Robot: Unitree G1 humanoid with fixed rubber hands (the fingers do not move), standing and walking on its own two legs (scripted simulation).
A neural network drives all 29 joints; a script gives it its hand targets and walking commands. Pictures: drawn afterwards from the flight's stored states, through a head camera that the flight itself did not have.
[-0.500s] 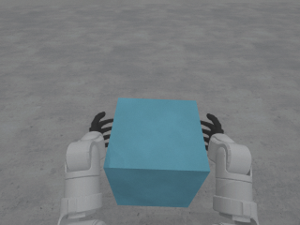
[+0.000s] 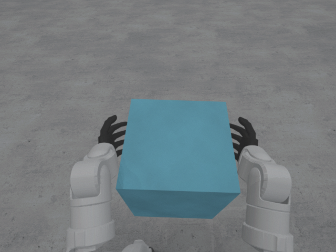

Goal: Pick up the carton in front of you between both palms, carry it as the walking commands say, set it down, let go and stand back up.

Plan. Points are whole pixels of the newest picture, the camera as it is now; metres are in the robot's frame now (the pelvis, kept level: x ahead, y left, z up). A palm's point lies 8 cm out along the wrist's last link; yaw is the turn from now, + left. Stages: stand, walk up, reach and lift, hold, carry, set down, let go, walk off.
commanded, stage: carry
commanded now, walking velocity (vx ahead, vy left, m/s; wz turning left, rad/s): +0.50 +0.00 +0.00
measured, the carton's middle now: (175, 164) +0.33 +0.01 +0.03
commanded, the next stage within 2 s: none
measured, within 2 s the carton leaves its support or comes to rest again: neither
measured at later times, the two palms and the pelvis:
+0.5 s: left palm (121, 85) +0.56 +0.18 +0.10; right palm (222, 86) +0.55 -0.12 +0.10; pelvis +0.32 +0.03 +0.00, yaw -1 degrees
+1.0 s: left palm (148, 32) +0.87 +0.13 +0.11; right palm (224, 33) +0.88 -0.16 +0.11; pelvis +0.65 -0.02 +0.01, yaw +1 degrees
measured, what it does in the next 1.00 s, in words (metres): walks ahead: left foot, then right foot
